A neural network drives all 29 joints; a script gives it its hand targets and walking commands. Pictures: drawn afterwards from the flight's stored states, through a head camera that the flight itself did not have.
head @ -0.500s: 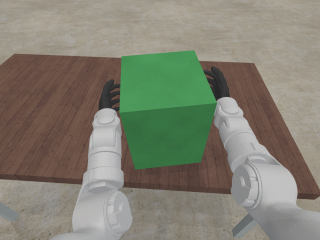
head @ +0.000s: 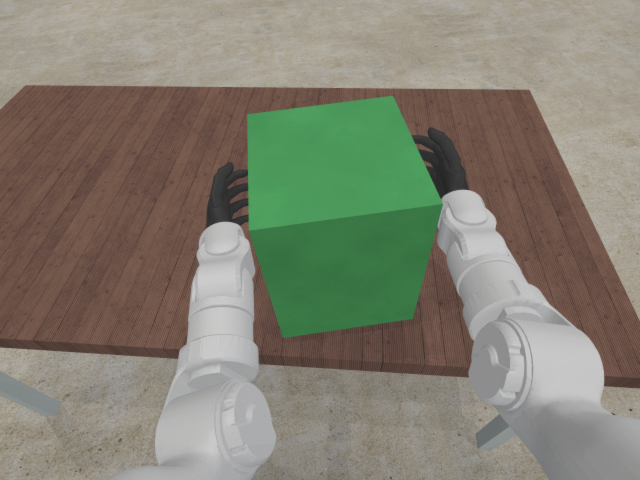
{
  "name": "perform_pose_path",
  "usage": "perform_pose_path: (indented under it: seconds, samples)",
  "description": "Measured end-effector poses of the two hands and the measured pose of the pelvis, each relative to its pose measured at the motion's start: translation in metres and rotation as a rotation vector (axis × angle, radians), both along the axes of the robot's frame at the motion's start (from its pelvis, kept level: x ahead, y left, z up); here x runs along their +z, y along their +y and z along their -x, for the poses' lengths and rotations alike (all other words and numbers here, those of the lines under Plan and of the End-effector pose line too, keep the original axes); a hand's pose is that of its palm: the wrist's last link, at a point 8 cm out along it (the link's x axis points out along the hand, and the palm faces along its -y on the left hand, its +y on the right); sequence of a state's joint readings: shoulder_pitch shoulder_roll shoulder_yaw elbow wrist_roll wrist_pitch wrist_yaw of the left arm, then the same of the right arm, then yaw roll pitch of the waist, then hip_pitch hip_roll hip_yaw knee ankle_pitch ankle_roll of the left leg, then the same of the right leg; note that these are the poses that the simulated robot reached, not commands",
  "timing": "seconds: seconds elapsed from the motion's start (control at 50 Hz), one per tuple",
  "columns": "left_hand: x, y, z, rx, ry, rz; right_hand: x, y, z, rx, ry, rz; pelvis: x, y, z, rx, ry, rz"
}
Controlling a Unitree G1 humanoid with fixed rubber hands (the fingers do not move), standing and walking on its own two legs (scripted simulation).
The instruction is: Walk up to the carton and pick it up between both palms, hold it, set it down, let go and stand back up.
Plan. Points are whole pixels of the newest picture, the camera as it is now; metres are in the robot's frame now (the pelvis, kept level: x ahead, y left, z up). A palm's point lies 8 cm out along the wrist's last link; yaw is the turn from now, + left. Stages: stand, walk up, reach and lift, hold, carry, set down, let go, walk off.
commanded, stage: set down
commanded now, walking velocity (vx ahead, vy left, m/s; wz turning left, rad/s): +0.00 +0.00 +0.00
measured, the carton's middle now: (335, 223) +0.44 +0.05 +0.06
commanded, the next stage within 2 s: none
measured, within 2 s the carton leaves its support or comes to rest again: rests again in 0.48 s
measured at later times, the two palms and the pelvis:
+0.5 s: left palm (229, 237) +0.38 +0.18 +0.08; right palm (445, 197) +0.45 -0.10 +0.11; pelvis +0.00 +0.00 +0.00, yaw -1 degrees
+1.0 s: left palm (231, 238) +0.38 +0.18 +0.08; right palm (449, 205) +0.44 -0.10 +0.10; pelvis +0.00 +0.00 +0.00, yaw -1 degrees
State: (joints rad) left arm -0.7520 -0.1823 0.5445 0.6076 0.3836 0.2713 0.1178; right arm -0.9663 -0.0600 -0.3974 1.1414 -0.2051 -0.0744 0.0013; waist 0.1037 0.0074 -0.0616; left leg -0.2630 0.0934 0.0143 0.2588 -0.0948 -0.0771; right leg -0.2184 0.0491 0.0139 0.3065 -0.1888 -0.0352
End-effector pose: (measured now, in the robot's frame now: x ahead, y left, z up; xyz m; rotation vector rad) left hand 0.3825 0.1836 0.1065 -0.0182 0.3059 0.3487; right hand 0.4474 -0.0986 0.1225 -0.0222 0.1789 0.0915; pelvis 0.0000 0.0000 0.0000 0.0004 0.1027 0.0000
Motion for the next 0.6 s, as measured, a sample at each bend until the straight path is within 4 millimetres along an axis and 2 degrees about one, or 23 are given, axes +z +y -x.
perform_pose_path:
  seconds: [0.24,0.6]
  samples:
    - [-0.018,0.002,-0.001,0.011,0.017,0.015,-0.01,0.004,-0.005,0.015,0.016,0.021,-0.001,0.003,-0.001,-0.011,0.05,0.002]
    - [-0.023,-0.003,0.002,0.012,0.013,0.006,-0.018,-0.002,-0.001,0.013,0.014,0.007,-0.001,0.003,0.004,-0.021,0.062,0.001]
